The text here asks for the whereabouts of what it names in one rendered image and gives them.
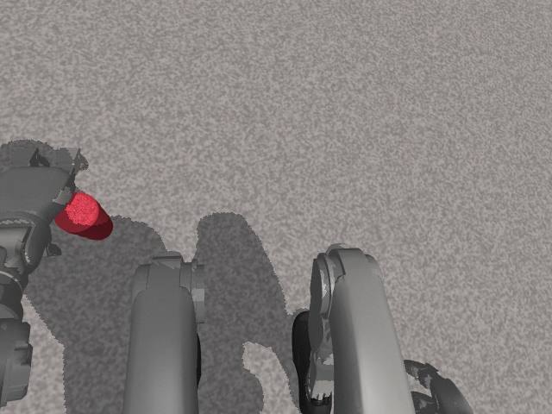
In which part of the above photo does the left robot hand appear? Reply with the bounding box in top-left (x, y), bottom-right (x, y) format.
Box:
top-left (0, 147), bottom-right (88, 258)

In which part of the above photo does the cup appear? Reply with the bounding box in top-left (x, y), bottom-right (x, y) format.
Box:
top-left (54, 192), bottom-right (113, 241)

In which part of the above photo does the right robot foot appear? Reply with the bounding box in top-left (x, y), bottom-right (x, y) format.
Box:
top-left (292, 311), bottom-right (332, 414)

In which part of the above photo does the left robot arm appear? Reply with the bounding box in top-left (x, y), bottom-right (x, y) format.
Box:
top-left (0, 211), bottom-right (51, 408)

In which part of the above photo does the right robot hand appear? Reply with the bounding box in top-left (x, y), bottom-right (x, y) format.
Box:
top-left (404, 360), bottom-right (474, 414)

